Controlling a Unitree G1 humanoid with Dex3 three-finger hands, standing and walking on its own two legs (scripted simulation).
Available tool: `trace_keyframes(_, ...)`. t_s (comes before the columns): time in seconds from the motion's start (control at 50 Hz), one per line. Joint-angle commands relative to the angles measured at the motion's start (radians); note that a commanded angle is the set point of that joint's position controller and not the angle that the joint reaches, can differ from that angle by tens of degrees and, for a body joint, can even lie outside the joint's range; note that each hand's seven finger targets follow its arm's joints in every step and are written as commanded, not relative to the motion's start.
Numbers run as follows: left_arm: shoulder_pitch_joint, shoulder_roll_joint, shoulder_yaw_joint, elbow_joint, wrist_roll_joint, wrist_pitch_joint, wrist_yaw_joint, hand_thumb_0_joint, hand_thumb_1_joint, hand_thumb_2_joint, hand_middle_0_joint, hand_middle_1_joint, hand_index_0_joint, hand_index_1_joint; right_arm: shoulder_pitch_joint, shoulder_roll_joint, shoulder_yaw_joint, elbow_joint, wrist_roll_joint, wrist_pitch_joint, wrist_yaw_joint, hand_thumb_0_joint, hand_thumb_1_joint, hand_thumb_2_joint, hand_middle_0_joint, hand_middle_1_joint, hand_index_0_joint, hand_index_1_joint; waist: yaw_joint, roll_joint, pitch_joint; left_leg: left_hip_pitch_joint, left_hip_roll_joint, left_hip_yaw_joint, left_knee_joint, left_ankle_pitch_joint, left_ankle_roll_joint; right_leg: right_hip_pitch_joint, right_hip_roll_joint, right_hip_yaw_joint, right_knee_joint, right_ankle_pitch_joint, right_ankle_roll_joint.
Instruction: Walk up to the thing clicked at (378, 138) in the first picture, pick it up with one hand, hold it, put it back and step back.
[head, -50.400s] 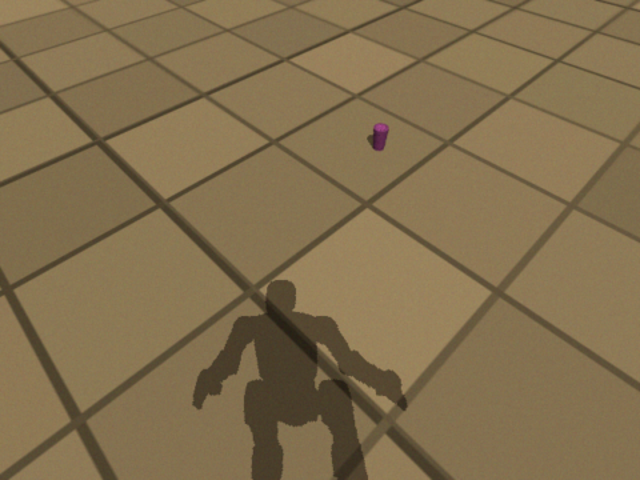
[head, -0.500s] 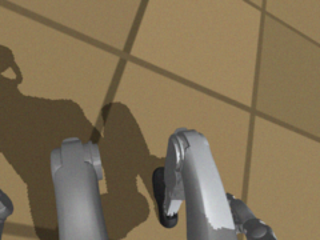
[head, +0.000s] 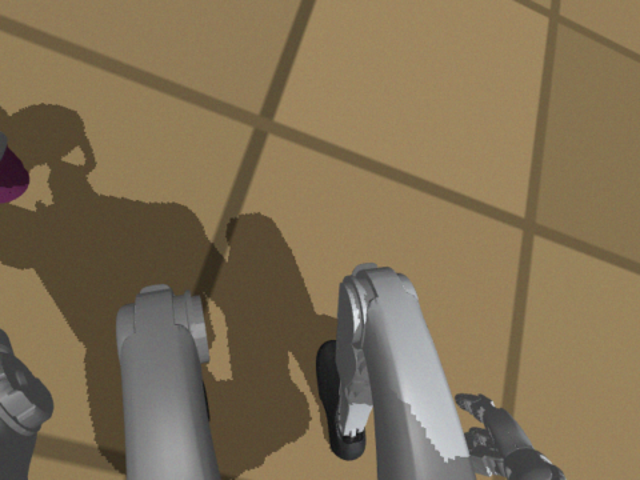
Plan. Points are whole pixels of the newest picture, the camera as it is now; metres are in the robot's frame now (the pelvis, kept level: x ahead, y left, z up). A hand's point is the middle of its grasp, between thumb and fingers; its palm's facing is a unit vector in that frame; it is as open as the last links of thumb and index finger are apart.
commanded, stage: settle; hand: left
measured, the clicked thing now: out of the picture +0.47 +0.35 -0.08
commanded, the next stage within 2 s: lift in 0.22 s
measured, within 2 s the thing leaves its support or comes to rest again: neither
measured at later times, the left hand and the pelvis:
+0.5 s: hand out of the picture +0.45 +0.35 +0.00, palm faces +0.45 -0.89 -0.05, open 6.1 cm; pelvis +0.00 +0.00 +0.02, yaw +2 degrees
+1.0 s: hand out of the picture +0.41 +0.33 +0.11, palm faces +0.41 -0.91 -0.04, open 6.0 cm; pelvis +0.01 +0.00 +0.11, yaw +4 degrees
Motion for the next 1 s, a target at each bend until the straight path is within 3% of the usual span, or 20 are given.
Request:
trace_keyframes(0.0,-0.333,0.344,0.038,-0.276,-0.024,-0.099,0.013,0.0,0.294,1.294,-1.233,-1.426,-1.273,-1.41,0.157,-0.23,-0.081,-0.032,0.0,-0.015,-0.019,0.0,-0.875,-0.893,0.2,0.3,0.2,0.3,0.028,0.317,-0.678,0.481,0.004,0.105,-0.305,0.147,0.044,0.333,0.03,-0.053,-0.228,0.164,-0.066)
trace_keyframes(0.02,-0.32,0.333,0.031,-0.25,-0.02,-0.098,0.013,0.0,0.308,1.308,-1.236,-1.432,-1.274,-1.418,0.156,-0.232,-0.083,-0.031,0.004,-0.015,-0.019,0.0,-0.877,-0.893,0.2,0.3,0.2,0.3,0.024,0.31,-0.661,0.49,0.004,0.097,-0.32,0.125,0.042,0.305,0.029,-0.058,-0.227,0.138,-0.07)
trace_keyframes(0.1,-0.345,0.336,0.025,-0.302,-0.016,-0.097,0.011,0.0,0.299,1.3,-1.247,-1.44,-1.29,-1.42,0.16,-0.228,-0.088,-0.034,0.001,-0.02,-0.021,0.0,-0.878,-0.893,0.2,0.3,0.2,0.3,0.031,0.35,-0.739,0.551,0.004,0.105,-0.32,0.186,0.038,0.339,0.026,-0.049,-0.227,0.194,-0.071)
trace_keyframes(0.16,-0.346,0.31,0.015,-0.26,-0.019,-0.092,0.011,0.0,0.309,1.32,-1.236,-1.44,-1.277,-1.423,0.165,-0.225,-0.09,-0.02,0.007,-0.024,-0.024,0.0,-0.874,-0.893,0.2,0.3,0.2,0.3,0.019,0.334,-0.677,0.535,0.003,0.099,-0.331,0.163,0.039,0.298,0.023,-0.05,-0.234,0.171,-0.072)
trace_keyframes(0.24,-0.363,0.318,0.013,-0.289,-0.011,-0.102,0.013,0.0,0.282,1.317,-1.226,-1.444,-1.273,-1.423,0.169,-0.222,-0.091,-0.025,0.004,-0.025,-0.022,0.0,-0.875,-0.892,0.2,0.3,0.2,0.3,0.026,0.353,-0.705,0.562,0.001,0.101,-0.349,0.169,0.036,0.318,0.019,-0.049,-0.239,0.173,-0.073)
trace_keyframes(0.3,-0.353,0.284,0.0,-0.239,-0.018,-0.096,0.011,0.0,0.286,1.321,-1.228,-1.437,-1.27,-1.419,0.165,-0.217,-0.096,-0.021,0.009,-0.029,-0.023,0.0,-0.878,-0.893,0.2,0.3,0.2,0.3,0.016,0.301,-0.675,0.53,0.0,0.106,-0.348,0.126,0.042,0.305,0.022,-0.044,-0.259,0.139,-0.071)
trace_keyframes(0.32,-0.356,0.285,-0.002,-0.25,-0.017,-0.099,0.01,0.0,0.318,1.257,-1.274,-1.47,-1.335,-1.428,0.172,-0.217,-0.093,-0.017,0.007,-0.03,-0.023,0.0,-0.902,-0.897,0.2,0.3,0.2,0.3,0.018,0.329,-0.69,0.548,0.0,0.107,-0.348,0.15,0.039,0.315,0.02,-0.044,-0.255,0.161,-0.071)
trace_keyframes(0.36,-0.339,0.318,0.016,-0.249,-0.013,-0.099,0.007,0.0,0.327,1.303,-1.276,-1.476,-1.33,-1.444,0.168,-0.219,-0.099,-0.015,0.01,-0.031,-0.025,0.0,-0.891,-0.896,0.2,0.3,0.2,0.3,0.039,0.321,-0.711,0.567,-0.001,0.108,-0.356,0.153,0.04,0.314,0.021,-0.041,-0.257,0.154,-0.073)
trace_keyframes(0.38,-0.344,0.311,0.008,-0.252,-0.012,-0.099,0.001,0.0,0.327,1.301,-1.272,-1.479,-1.328,-1.444,0.178,-0.216,-0.101,-0.017,0.009,-0.031,-0.024,0.0,-0.892,-0.896,0.2,0.3,0.2,0.3,0.03,0.327,-0.721,0.569,-0.002,0.112,-0.355,0.16,0.04,0.334,0.021,-0.04,-0.264,0.161,-0.071)
trace_keyframes(0.5,-0.348,0.324,0.019,-0.338,-0.028,-0.091,-0.029,0.0,0.342,1.298,-1.278,-1.475,-1.335,-1.439,0.18,-0.213,-0.121,-0.021,0.027,-0.038,-0.029,0.0,-0.89,-0.895,0.2,0.3,0.2,0.3,0.056,0.338,-0.78,0.614,-0.006,0.117,-0.398,0.163,0.04,0.36,0.017,-0.03,-0.284,0.159,-0.075)
trace_keyframes(0.54,-0.325,0.277,-0.006,-0.345,-0.038,-0.075,-0.041,0.0,0.347,1.293,-1.262,-1.465,-1.32,-1.428,0.18,-0.211,-0.129,-0.02,0.034,-0.04,-0.033,0.0,-0.89,-0.895,0.2,0.3,0.2,0.3,0.057,0.349,-0.774,0.647,-0.003,0.112,-0.414,0.183,0.038,0.347,0.014,-0.027,-0.288,0.17,-0.078)
trace_keyframes(0.58,-0.307,0.29,0.021,-0.372,-0.05,-0.062,-0.04,0.0,0.371,1.299,-1.278,-1.473,-1.336,-1.435,0.193,-0.208,-0.138,-0.023,0.04,-0.043,-0.037,0.0,-0.888,-0.894,0.2,0.3,0.2,0.3,0.07,0.321,-0.815,0.653,-0.007,0.121,-0.415,0.208,0.043,0.403,0.012,-0.018,-0.313,0.197,-0.074)
trace_keyframes(0.62,-0.293,0.263,-0.001,-0.397,-0.053,-0.047,-0.041,0.0,0.375,1.293,-1.265,-1.463,-1.326,-1.422,0.193,-0.2,-0.143,-0.025,0.047,-0.046,-0.04,0.0,-0.884,-0.893,0.2,0.301,0.2,0.3,0.073,0.318,-0.822,0.681,-0.007,0.122,-0.432,0.227,0.044,0.413,0.011,-0.013,-0.33,0.207,-0.075)
trace_keyframes(0.72,-0.245,0.219,-0.025,-0.458,-0.06,-0.011,-0.027,0.0,0.348,1.301,-1.267,-1.469,-1.326,-1.431,0.188,-0.184,-0.16,-0.043,0.063,-0.056,-0.052,0.0,-0.884,-0.893,0.2,0.3,0.2,0.3,0.08,0.275,-0.794,0.677,-0.01,0.129,-0.488,0.166,0.049,0.468,0.011,-0.001,-0.411,0.163,-0.072)
trace_keyframes(0.74,-0.247,0.177,-0.05,-0.47,-0.07,-0.005,-0.029,0.0,0.349,1.309,-1.267,-1.473,-1.328,-1.434,0.18,-0.178,-0.159,-0.047,0.068,-0.06,-0.054,0.0,-0.88,-0.892,0.2,0.3,0.2,0.3,0.071,0.267,-0.77,0.673,-0.01,0.127,-0.5,0.148,0.051,0.464,0.01,-0.001,-0.422,0.149,-0.073)
trace_keyframes(0.78,-0.22,0.166,-0.048,-0.499,-0.081,0.005,-0.024,0.0,0.335,1.312,-1.275,-1.48,-1.335,-1.442,0.177,-0.174,-0.164,-0.053,0.076,-0.067,-0.058,0.0,-0.886,-0.893,0.2,0.3,0.2,0.3,0.078,0.257,-0.759,0.687,-0.01,0.12,-0.538,0.118,0.051,0.474,0.009,0.0,-0.454,0.122,-0.073)
trace_keyframes(0.82,-0.177,0.164,-0.051,-0.528,-0.083,0.019,-0.017,0.0,0.346,1.311,-1.271,-1.474,-1.33,-1.436,0.177,-0.171,-0.169,-0.057,0.085,-0.074,-0.063,0.0,-0.881,-0.892,0.2,0.3,0.2,0.3,0.095,0.255,-0.759,0.722,-0.007,0.117,-0.566,0.134,0.048,0.493,0.009,0.006,-0.476,0.132,-0.074)
trace_keyframes(0.88,-0.132,0.1,-0.088,-0.604,-0.098,0.04,-0.009,0.0,0.355,1.318,-1.282,-1.482,-1.342,-1.444,0.172,-0.157,-0.174,-0.071,0.095,-0.084,-0.069,0.0,-0.885,-0.893,0.2,0.3,0.2,0.3,0.097,0.241,-0.779,0.779,-0.007,0.122,-0.603,0.186,0.05,0.559,0.006,0.014,-0.523,0.175,-0.073)
trace_keyframes(0.94,-0.07,0.046,-0.117,-0.632,-0.105,0.067,0.007,0.0,0.395,1.31,-1.278,-1.468,-1.336,-1.43,0.162,-0.15,-0.183,-0.077,0.107,-0.097,-0.077,0.0,-0.882,-0.892,0.2,0.3,0.2,0.3,0.098,0.224,-0.736,0.836,-0.001,0.108,-0.664,0.145,0.049,0.567,0.005,0.017,-0.579,0.143,-0.072)
trace_keyframes(0.98,-0.077,0.063,-0.122,-0.73,-0.104,0.072,0.025,0.0,0.399,1.32,-1.28,-1.474,-1.336,-1.439,0.152,-0.14,-0.181,-0.088,0.112,-0.101,-0.084,0.0,-0.882,-0.892,0.2,0.3,0.2,0.3,0.102,0.224,-0.74,0.859,-0.002,0.11,-0.703,0.119,0.051,0.618,0.004,0.025,-0.622,0.125,-0.069)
